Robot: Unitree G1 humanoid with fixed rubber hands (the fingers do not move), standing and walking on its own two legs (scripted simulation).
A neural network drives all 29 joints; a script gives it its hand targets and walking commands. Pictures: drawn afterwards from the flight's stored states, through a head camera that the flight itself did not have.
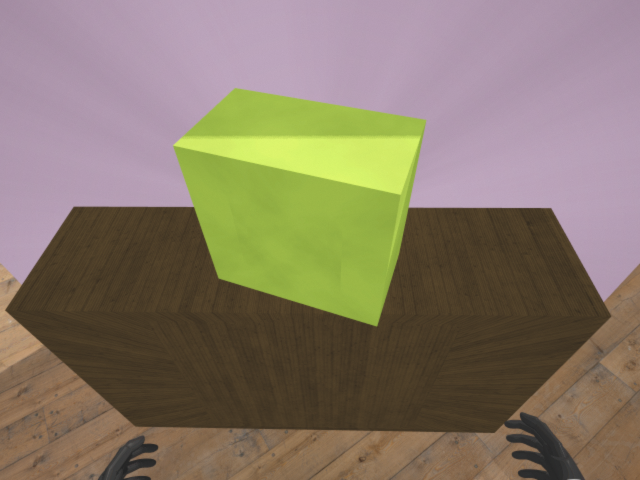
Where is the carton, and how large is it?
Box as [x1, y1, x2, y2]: [173, 88, 425, 325]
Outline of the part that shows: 234,88 173,145 218,277 376,325 399,251 425,120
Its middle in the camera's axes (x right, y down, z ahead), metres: -0.02 -0.05 +0.65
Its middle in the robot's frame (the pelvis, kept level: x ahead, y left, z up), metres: +0.52 +0.03 +0.03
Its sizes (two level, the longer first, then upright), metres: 0.309 0.173 0.294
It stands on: a pedestal, 0.64 m high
